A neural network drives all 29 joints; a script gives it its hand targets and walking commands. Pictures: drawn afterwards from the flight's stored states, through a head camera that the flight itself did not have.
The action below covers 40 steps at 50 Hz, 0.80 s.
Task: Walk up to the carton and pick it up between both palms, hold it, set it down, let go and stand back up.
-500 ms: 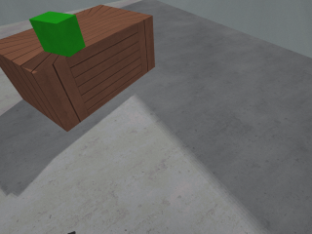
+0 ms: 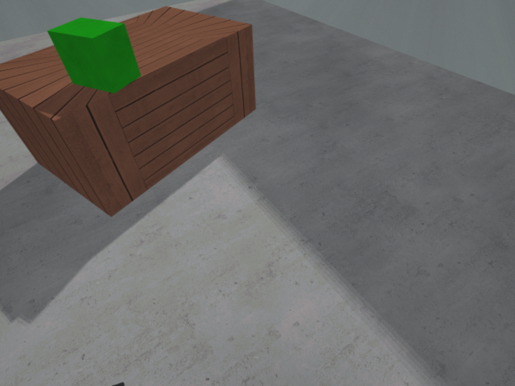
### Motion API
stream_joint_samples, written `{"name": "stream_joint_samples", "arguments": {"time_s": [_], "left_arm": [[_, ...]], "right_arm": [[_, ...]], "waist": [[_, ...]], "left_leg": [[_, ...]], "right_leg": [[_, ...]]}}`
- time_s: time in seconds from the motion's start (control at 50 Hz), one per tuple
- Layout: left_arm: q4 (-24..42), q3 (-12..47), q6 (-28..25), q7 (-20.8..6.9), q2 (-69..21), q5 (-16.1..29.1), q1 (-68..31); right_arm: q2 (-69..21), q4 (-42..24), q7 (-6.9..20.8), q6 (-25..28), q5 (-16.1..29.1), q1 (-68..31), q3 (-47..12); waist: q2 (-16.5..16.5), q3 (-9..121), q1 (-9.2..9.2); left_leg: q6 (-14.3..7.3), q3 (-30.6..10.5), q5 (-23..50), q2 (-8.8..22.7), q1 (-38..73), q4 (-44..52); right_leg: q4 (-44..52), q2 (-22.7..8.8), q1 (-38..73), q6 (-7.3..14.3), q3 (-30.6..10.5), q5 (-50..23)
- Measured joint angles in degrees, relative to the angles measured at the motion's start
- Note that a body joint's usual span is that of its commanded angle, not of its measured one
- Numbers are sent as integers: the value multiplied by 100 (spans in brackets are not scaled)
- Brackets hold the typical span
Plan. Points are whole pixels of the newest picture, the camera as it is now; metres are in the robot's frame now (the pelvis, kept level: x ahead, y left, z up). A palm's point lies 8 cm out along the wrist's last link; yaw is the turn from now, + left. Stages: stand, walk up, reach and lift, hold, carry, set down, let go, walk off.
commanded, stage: walk up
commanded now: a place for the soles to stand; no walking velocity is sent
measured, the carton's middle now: (97, 55) +1.44 +0.74 -0.06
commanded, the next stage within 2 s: none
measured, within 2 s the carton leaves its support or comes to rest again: neither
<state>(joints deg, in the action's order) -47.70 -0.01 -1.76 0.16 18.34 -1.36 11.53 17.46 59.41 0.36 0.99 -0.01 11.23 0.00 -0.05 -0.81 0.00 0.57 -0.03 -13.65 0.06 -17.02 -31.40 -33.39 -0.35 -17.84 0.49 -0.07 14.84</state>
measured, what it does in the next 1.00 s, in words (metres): walks ahead, turning left: left foot, then right foot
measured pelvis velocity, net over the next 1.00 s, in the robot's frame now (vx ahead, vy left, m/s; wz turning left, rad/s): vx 0.28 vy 0.11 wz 0.49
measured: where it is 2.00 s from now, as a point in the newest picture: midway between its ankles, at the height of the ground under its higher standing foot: (222, 307)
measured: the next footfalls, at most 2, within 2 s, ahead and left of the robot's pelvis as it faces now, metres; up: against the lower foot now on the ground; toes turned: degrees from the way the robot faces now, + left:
left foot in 0.32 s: +0.10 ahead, +0.23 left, +0.00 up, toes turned +16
right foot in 0.76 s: +0.32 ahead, +0.01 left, +0.00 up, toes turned +17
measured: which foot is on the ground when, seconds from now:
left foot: down 0.00-0.02, up 0.04-0.30, down 0.32-0.76, up 0.78-1.00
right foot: down 0.00-0.32, up 0.34-0.74, down 0.76-1.00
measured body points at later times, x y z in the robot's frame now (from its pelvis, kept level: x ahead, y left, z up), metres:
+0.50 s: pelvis +0.08 +0.10 +0.01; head +0.09 +0.14 +0.46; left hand +0.09 +0.45 -0.11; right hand +0.26 -0.19 -0.08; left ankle +0.06 +0.22 -0.73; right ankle +0.09 -0.05 -0.66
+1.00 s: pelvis +0.28 +0.11 +0.00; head +0.30 +0.11 +0.44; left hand +0.23 +0.45 -0.09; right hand +0.52 -0.12 -0.11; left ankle +0.23 +0.26 -0.69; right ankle +0.28 +0.00 -0.73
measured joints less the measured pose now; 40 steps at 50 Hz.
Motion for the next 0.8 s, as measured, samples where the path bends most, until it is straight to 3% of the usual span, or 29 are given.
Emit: {"name": "stream_joint_samples", "arguments": {"time_s": [0.06, 0.14, 0.22, 0.28, 0.32, 0.34, 0.38, 0.42, 0.52, 0.64, 0.74, 0.78, 0.8], "left_arm": [[5, -74, -132, -122, 56, -20, -6], [0, -189, -236, -153, 213, -37, -7], [1, -319, -247, -252, 452, -64, -7], [1, -408, -238, -329, 650, -66, -8], [-5, -425, -176, -347, 757, -67, -8], [-10, -427, -108, -342, 806, -67, -9], [-5, -427, 27, -361, 815, -67, -10], [1, -427, 19, -392, 818, -66, -8], [2, -426, -5, -460, 819, -66, -6], [4, -427, -80, -502, 822, -66, -15], [7, -428, -222, -487, 824, -66, -16], [4, -430, -330, -411, 790, -65, -17], [2, -428, -349, -375, 703, -65, -16]], "right_arm": [[85, -100, 230, -89, 0, 2, -2], [370, -467, 445, -130, 0, 4, 0], [660, -722, 599, -133, 0, 7, 0], [780, -821, 609, -100, 0, 9, 1], [848, -818, 573, 0, 0, 29, 3], [836, -806, 513, 59, 0, 39, 4], [781, -779, 416, 116, 0, 111, 2], [767, -778, 344, 145, 0, 169, 2], [766, -781, 206, 245, 0, 186, 0], [764, -803, 199, 266, 0, 185, -1], [763, -951, 199, 269, -1, 184, -2], [760, -1020, 187, 266, -1, 183, 0], [759, -976, 170, 255, -1, 185, 0]], "waist": [[28, -7, 10], [84, -1, 5], [81, 2, 2], [73, 25, 0], [44, 14, -3], [121, -50, -5], [178, -61, -12], [183, -58, -5], [212, -52, 0], [218, -52, 4], [221, -51, 9], [176, -102, 16], [82, -102, 20]], "left_leg": [[-127, 9, -345, -7, -150, -508], [12, -3, -364, 107, -783, -1843], [130, -7, -370, 412, -836, -1817], [120, -9, -389, 547, -837, -1292], [85, -13, -240, 516, -675, -549], [69, -7, -89, 401, -658, -623], [4, -69, -186, 262, -586, -720], [-111, -145, -226, 216, -405, -479], [-117, -219, -132, 139, 109, 137], [-92, -324, -414, 76, 573, 328], [79, -378, -805, 72, 707, 194], [-31, -372, -1064, 51, 443, -743], [-123, -367, -1071, 44, 213, -1442]], "right_leg": [[-1, -57, 89, 58, 83, 128], [26, -380, 213, 73, 378, 199], [43, -642, 456, 4, 680, 369], [44, -798, 513, -146, 921, 482], [-195, -906, 472, -147, 1051, 652], [-618, -978, 401, -108, 909, 825], [-1713, -712, 80, -87, 407, 985], [-2368, -452, -255, -61, 250, 993], [-2455, -319, -748, -56, 197, 941], [-1703, -294, -842, -65, 129, 945], [-537, -221, -763, -42, 110, 724], [-307, -227, -607, -18, 155, -206], [-400, -226, -504, -12, 257, -151]]}}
